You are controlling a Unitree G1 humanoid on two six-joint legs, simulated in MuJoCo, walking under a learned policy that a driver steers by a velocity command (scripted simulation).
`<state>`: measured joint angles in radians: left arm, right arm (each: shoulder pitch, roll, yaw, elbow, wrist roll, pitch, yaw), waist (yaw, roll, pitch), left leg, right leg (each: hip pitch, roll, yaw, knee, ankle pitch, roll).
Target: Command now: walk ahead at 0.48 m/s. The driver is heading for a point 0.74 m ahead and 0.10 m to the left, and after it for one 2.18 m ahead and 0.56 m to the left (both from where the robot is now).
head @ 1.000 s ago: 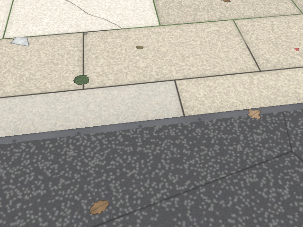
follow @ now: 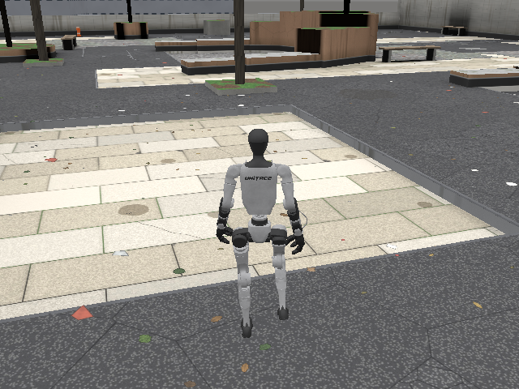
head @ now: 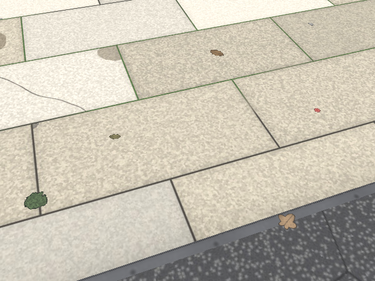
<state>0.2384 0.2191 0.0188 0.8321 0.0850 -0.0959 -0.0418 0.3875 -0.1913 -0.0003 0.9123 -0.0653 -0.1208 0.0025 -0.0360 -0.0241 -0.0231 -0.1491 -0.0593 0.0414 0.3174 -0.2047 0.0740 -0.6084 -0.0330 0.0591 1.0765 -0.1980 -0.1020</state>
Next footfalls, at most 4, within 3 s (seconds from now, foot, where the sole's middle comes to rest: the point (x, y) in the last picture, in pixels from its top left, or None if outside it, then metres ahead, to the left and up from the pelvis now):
0.30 right None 0.37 -0.12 -0.78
0.80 left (160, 268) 0.57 0.09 -0.78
1.32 right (213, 205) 0.91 -0.14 -0.92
1.80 left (151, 163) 1.16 0.16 -0.92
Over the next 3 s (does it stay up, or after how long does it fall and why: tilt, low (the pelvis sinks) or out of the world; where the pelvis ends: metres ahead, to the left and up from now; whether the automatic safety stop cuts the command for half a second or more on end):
stays up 1.58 0.34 -0.14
